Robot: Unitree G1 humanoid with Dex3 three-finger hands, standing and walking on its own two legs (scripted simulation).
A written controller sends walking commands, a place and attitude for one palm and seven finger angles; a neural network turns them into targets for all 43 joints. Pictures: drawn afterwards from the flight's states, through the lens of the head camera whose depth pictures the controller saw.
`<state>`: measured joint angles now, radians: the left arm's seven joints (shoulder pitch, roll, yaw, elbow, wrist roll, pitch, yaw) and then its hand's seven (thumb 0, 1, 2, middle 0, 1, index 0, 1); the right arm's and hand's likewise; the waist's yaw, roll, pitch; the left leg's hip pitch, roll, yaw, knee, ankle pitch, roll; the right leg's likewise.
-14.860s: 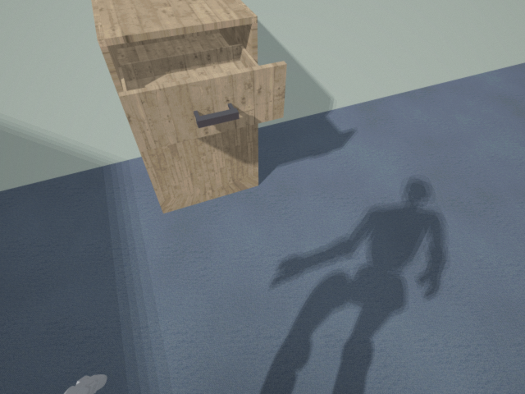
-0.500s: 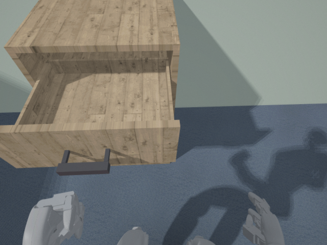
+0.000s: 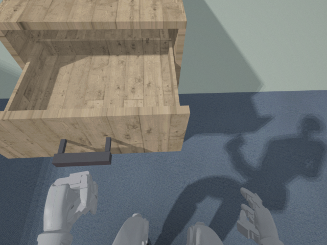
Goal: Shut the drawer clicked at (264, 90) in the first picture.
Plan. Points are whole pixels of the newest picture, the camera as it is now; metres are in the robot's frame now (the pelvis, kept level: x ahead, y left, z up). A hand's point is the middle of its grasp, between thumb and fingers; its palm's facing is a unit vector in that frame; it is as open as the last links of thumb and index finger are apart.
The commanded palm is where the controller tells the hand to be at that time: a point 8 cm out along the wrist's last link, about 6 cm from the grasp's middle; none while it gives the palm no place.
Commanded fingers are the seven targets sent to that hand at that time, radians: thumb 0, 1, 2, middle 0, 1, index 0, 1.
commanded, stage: bring the fist close to the handle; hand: left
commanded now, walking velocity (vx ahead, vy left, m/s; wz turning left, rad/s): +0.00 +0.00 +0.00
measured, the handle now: (84, 150) +0.31 +0.20 +0.05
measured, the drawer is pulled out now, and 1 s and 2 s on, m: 0.28 0.25 0.13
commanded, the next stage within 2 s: push the drawer shut in 0.28 s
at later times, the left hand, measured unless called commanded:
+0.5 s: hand (94, 197) +0.21 +0.16 +0.05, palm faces +0.12 -0.99 -0.05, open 3.3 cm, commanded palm +0.19 +0.22 +0.05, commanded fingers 0.00 0.90 0.90 -1.40 -1.60 -1.40 -1.60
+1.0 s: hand (94, 173) +0.26 +0.17 +0.04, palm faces +0.10 -0.99 -0.05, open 2.9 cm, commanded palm +0.25 +0.23 +0.05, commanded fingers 0.00 0.90 0.90 -1.40 -1.60 -1.40 -1.60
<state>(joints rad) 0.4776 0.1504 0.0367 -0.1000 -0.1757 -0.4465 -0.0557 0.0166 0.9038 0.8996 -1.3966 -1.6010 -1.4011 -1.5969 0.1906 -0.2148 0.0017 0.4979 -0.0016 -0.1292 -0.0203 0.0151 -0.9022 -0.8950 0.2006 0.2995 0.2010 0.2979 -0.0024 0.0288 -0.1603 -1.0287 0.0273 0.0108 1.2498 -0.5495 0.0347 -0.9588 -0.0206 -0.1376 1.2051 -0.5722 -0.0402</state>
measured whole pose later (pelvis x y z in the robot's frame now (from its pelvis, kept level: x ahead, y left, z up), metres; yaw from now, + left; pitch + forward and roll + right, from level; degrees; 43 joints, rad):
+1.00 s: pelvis +0.00 -0.01 +0.00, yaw +0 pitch +19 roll -2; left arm 0.23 0.20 0.12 0.09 -0.21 -0.44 -0.08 -0.05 0.85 0.93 -1.40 -1.60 -1.40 -1.60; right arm 0.20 -0.25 0.01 0.55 0.00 -0.11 -0.04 0.01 -0.90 -0.90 0.20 0.30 0.20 0.30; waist -0.01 0.03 -0.15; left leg -1.02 0.03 -0.01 1.22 -0.53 0.02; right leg -0.95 -0.01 -0.15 1.18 -0.56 -0.06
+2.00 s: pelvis +0.00 +0.00 +0.02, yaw -1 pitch +20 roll -2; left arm -0.31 0.25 0.21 0.61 -0.15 -0.47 -0.04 -0.01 0.84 0.92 -1.40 -1.60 -1.40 -1.60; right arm 0.23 -0.24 0.02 0.62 0.00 -0.02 -0.02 0.01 -0.90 -0.89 0.20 0.30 0.20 0.30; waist -0.06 0.02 -0.13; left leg -1.00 0.03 0.04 1.15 -0.50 0.04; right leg -0.94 -0.01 -0.11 1.11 -0.51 -0.03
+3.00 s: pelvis +0.00 +0.01 +0.01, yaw -3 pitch +26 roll -4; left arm -0.84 0.47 0.43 1.14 -0.06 -0.51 -0.10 -0.03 0.84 0.94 -1.40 -1.60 -1.40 -1.60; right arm 0.34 -0.26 0.03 0.64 -0.03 0.09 0.01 0.01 -0.90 -0.89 0.20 0.30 0.20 0.30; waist -0.17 0.03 -0.12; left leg -1.14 0.05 0.03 1.19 -0.51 0.05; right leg -1.08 0.01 -0.11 1.12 -0.50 -0.02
